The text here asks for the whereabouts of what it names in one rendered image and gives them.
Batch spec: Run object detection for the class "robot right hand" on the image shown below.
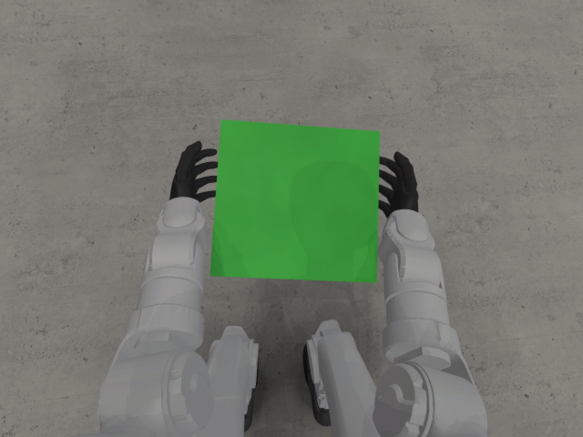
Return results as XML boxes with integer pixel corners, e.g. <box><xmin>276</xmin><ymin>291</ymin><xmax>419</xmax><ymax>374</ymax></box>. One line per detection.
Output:
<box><xmin>378</xmin><ymin>151</ymin><xmax>419</xmax><ymax>218</ymax></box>

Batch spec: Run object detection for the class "right robot shin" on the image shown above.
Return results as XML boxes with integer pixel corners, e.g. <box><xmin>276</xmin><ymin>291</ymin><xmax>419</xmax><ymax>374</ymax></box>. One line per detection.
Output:
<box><xmin>314</xmin><ymin>320</ymin><xmax>356</xmax><ymax>408</ymax></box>

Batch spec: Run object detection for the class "robot left hand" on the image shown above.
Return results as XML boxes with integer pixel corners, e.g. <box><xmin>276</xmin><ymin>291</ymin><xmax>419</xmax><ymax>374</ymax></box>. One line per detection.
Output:
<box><xmin>169</xmin><ymin>141</ymin><xmax>218</xmax><ymax>203</ymax></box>

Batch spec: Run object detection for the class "left robot forearm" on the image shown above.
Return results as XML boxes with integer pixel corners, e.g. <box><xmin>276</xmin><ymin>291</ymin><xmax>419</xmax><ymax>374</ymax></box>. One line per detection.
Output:
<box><xmin>97</xmin><ymin>197</ymin><xmax>209</xmax><ymax>428</ymax></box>

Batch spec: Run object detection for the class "robot left thigh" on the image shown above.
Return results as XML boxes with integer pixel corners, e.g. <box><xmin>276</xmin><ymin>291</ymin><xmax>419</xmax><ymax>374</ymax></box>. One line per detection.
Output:
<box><xmin>192</xmin><ymin>335</ymin><xmax>259</xmax><ymax>437</ymax></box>

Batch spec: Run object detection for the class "left robot upper arm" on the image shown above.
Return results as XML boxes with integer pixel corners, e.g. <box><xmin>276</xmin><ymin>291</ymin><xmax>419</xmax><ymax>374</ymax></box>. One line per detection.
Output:
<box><xmin>72</xmin><ymin>348</ymin><xmax>214</xmax><ymax>437</ymax></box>

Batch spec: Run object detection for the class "right robot upper arm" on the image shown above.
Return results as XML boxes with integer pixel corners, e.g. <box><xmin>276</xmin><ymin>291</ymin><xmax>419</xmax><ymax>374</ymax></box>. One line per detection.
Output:
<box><xmin>373</xmin><ymin>361</ymin><xmax>487</xmax><ymax>437</ymax></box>

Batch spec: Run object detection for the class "right robot forearm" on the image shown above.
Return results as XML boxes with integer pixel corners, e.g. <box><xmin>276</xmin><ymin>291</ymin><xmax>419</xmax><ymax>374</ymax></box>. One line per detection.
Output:
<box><xmin>377</xmin><ymin>209</ymin><xmax>477</xmax><ymax>389</ymax></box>

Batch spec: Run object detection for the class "carton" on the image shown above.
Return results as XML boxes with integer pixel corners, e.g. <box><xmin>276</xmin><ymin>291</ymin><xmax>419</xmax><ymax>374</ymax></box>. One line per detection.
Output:
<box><xmin>210</xmin><ymin>119</ymin><xmax>380</xmax><ymax>283</ymax></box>

